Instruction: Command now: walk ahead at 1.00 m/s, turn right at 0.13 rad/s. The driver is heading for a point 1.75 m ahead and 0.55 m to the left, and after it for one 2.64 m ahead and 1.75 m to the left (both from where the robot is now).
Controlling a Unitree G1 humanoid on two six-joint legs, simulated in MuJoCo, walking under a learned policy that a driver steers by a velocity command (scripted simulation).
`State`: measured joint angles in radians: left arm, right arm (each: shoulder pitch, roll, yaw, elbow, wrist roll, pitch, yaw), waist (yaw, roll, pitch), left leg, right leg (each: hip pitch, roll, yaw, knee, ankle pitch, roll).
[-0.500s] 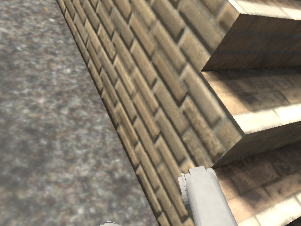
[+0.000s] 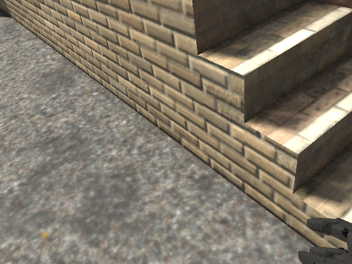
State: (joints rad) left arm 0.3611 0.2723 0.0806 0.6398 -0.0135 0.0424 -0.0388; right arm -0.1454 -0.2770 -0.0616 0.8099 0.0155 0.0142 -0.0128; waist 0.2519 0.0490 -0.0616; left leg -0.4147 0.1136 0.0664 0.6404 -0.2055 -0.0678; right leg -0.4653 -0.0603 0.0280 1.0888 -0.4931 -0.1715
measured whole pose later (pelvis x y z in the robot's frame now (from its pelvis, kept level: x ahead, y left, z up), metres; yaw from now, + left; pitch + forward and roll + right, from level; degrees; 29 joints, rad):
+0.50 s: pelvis -0.27 -0.09 -0.02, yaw +16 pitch -2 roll +2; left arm -0.18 0.16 0.03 0.34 0.05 0.03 0.02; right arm 0.51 -0.30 -0.06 0.79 -0.03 0.09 0.02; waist -0.20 0.01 -0.01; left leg -0.40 -0.11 0.07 0.90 -0.52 0.13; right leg -0.82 -0.12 -0.04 1.32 -0.31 0.08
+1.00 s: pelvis -0.30 -0.11 +0.04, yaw +36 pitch +1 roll +1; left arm 0.48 0.29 0.05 0.72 0.02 -0.07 0.00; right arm 0.07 -0.30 -0.06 0.67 -0.03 0.05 0.10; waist 0.09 0.04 -0.04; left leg -0.67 0.01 -0.12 0.95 -0.01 -0.04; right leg -0.09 -0.06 -0.21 0.33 -0.27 -0.03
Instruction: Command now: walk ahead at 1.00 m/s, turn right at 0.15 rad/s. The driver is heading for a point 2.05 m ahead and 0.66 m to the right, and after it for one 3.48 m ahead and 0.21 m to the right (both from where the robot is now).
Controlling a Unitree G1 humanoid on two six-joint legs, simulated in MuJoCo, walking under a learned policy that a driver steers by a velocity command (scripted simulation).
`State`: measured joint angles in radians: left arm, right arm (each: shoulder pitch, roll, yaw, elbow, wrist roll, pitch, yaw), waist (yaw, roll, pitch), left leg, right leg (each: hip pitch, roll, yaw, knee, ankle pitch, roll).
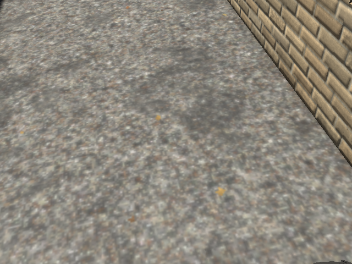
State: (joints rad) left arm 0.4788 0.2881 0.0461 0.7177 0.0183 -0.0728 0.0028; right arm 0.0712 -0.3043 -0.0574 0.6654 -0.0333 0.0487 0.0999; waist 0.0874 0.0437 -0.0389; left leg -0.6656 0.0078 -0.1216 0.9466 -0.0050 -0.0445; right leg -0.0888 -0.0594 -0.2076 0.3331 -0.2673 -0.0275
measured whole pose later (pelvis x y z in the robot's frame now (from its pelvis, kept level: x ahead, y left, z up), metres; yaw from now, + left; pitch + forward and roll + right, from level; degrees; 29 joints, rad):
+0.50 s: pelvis +0.22 +0.02 -0.03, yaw -19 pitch +1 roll +3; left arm 0.08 0.29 0.05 0.64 0.02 0.02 -0.10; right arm 0.47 -0.28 -0.04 0.86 -0.04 -0.10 -0.01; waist -0.04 -0.03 0.01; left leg 0.20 -0.03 0.28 0.18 -0.39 -0.03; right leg -0.86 -0.09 -0.06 1.04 -0.03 -0.12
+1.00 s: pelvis +0.56 -0.20 -0.02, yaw -33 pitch +2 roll +1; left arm 0.44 0.26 0.03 0.83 0.01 -0.13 -0.01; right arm 0.05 -0.26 0.02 0.69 -0.01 -0.05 0.05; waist 0.07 0.04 0.05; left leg -0.75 0.05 0.10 0.57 0.20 0.09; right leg 0.22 0.17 0.00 0.08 -0.31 -0.16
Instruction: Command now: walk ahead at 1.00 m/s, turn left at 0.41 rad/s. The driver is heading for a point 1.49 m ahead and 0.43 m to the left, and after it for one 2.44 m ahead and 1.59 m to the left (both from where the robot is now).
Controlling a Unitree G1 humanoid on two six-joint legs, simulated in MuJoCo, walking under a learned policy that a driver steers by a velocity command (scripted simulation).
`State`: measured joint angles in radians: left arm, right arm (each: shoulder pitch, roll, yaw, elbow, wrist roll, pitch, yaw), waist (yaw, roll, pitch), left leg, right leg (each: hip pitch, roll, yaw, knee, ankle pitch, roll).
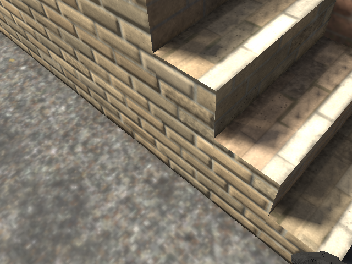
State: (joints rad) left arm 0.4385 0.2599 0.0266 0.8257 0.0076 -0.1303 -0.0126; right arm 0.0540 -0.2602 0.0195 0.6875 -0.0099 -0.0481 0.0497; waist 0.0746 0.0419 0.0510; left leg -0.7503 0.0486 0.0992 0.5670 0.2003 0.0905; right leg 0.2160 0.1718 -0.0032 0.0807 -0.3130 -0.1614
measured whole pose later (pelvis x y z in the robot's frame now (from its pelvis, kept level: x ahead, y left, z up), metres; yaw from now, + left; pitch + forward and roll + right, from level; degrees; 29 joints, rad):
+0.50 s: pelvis +0.41 +0.01 +0.00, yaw +25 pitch +3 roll +0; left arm 0.18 0.21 -0.03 0.62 0.07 -0.12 0.06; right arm 0.26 -0.33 -0.08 0.75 -0.01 -0.05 0.00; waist -0.01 0.04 -0.02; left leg -0.44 -0.17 -0.10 1.10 -0.41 0.08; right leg -0.32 -0.04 0.07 0.58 -0.29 0.05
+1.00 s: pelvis +0.49 +0.15 +0.01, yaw +30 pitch +2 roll +1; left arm 0.05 0.18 -0.02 0.62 -0.04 -0.03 0.02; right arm 0.13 -0.26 -0.08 0.59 -0.02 -0.03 -0.05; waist -0.07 0.01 0.02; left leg -0.27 -0.15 0.11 0.25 -0.02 0.13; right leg -0.17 0.02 0.02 0.49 -0.36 -0.05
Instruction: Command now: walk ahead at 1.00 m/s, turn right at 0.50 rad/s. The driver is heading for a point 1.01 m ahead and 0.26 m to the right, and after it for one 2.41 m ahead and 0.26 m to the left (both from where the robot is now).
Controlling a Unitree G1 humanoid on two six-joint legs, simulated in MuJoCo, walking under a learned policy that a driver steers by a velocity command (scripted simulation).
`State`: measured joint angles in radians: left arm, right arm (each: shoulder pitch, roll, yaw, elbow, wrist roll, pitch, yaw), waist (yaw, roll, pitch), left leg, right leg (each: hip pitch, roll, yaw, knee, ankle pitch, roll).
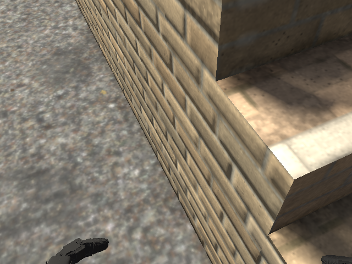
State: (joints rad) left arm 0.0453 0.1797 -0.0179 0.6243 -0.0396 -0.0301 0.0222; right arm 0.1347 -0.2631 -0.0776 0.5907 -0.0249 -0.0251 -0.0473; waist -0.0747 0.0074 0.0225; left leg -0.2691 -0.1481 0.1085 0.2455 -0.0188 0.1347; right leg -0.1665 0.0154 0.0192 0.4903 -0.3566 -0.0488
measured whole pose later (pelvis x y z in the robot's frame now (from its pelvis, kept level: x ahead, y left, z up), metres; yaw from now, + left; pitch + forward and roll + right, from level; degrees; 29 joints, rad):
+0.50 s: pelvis -0.04 +0.08 +0.00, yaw -20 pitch +1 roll -1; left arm 0.15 0.29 0.08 0.62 -0.01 -0.01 0.02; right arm 0.05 -0.28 -0.04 0.55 -0.06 -0.02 -0.02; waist 0.02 -0.01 0.10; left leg -0.28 -0.03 0.11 0.41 -0.15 0.08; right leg -0.47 0.07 0.15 0.89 -0.33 0.01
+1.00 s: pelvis -0.07 +0.06 +0.01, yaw -30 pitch +1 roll +0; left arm 0.05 0.17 -0.06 0.78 0.03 -0.10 0.00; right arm 0.13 -0.19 0.04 0.79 0.02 -0.08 -0.01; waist -0.03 0.01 -0.02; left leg -0.22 0.04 0.18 0.30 -0.09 0.04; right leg -0.07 0.04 -0.11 0.26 -0.20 -0.06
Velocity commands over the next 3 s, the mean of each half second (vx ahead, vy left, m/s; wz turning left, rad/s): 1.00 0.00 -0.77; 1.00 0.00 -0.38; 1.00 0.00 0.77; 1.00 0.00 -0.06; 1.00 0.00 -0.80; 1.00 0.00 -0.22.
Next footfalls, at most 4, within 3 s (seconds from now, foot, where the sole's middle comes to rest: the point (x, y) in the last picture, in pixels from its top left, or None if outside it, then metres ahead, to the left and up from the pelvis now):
0.40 left None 0.06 0.12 -0.77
0.78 right None -0.10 -0.01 -0.77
1.62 right None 0.04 -0.06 -0.77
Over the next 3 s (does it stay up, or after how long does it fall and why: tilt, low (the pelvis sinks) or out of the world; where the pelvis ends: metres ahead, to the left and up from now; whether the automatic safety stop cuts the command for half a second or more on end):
stays up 0.00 0.03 0.01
